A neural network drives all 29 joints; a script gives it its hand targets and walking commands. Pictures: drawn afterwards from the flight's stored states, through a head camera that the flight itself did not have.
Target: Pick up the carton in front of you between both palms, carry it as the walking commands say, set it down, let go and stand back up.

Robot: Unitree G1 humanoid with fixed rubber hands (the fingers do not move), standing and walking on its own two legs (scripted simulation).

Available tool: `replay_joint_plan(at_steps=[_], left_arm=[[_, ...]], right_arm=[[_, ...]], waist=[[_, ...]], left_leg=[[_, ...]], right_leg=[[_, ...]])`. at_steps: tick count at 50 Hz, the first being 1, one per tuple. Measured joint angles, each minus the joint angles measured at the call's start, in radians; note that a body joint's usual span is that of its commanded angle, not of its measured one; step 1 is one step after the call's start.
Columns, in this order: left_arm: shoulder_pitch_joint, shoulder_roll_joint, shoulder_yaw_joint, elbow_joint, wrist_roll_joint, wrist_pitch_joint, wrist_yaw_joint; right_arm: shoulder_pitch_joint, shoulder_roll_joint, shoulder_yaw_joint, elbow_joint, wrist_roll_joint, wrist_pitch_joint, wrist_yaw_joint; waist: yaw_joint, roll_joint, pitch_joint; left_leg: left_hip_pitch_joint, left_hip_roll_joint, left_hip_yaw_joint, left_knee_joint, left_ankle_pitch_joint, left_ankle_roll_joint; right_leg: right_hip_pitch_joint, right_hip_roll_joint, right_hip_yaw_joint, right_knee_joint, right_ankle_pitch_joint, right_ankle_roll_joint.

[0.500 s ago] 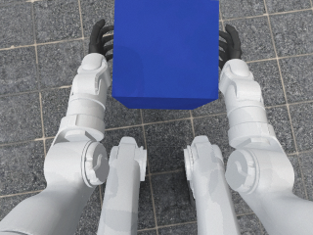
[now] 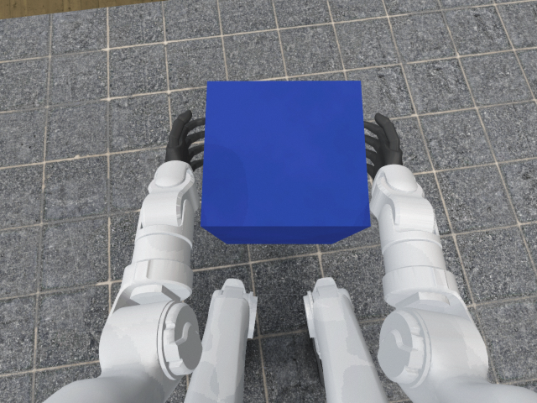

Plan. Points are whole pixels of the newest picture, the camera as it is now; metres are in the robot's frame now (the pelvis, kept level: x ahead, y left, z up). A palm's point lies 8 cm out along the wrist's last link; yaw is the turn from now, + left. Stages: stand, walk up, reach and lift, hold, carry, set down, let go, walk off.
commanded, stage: reach and lift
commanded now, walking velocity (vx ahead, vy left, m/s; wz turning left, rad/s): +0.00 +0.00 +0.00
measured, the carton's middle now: (281, 177) +0.46 +0.00 -0.12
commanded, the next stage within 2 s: hold in 1.96 s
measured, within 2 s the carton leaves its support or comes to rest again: neither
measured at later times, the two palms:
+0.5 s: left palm (131, 143) +0.41 +0.15 +0.11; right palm (449, 145) +0.40 -0.15 +0.11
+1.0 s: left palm (14, 92) +0.37 +0.15 +0.25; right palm out of the picture +0.37 -0.15 +0.25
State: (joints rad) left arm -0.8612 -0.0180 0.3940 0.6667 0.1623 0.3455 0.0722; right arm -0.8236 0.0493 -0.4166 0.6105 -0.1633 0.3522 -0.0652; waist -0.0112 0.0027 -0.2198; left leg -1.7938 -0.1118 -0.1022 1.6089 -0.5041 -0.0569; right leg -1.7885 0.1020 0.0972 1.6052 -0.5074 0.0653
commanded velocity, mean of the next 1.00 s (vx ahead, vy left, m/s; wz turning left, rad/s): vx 0.00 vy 0.00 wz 0.00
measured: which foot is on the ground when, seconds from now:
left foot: down 0.00-1.00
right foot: down 0.00-1.00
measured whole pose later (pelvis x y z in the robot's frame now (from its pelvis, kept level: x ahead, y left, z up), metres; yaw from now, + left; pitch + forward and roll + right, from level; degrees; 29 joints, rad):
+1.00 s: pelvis +0.08 +0.00 +0.23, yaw +0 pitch +0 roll +0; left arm -0.25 -0.15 0.26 0.40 0.24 0.56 0.03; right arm -0.24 0.15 -0.25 0.39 -0.24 0.57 -0.01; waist -0.01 0.00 -0.09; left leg -0.23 -0.05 -0.15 0.48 -0.24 -0.01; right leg -0.22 0.04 0.14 0.48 -0.24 0.02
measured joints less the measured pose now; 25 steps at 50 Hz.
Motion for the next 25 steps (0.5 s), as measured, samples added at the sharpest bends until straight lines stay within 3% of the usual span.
replay_joint_plan(at_steps=[25], left_arm=[[0.368, -0.081, -0.052, -0.03, 0.014, -0.053, -0.011]], right_arm=[[0.358, 0.067, 0.072, -0.015, -0.016, -0.051, 0.015]], waist=[[0.004, 0.0, 0.0]], left_leg=[[0.745, 0.024, -0.026, -0.548, 0.082, 0.027]], right_leg=[[0.742, -0.021, 0.03, -0.545, 0.083, -0.03]])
